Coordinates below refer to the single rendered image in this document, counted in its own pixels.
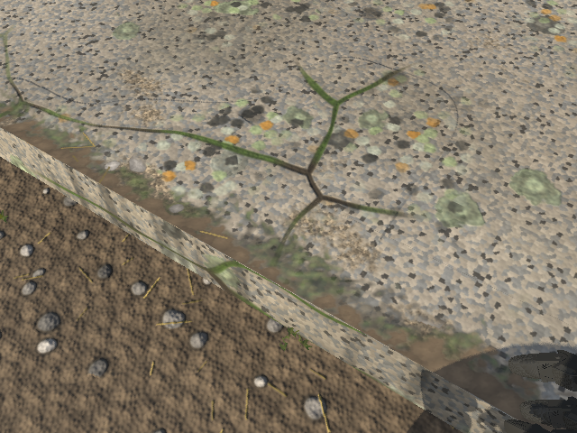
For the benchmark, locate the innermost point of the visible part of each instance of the right robot hand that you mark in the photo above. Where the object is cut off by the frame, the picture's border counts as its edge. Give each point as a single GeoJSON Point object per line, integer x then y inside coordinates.
{"type": "Point", "coordinates": [560, 368]}

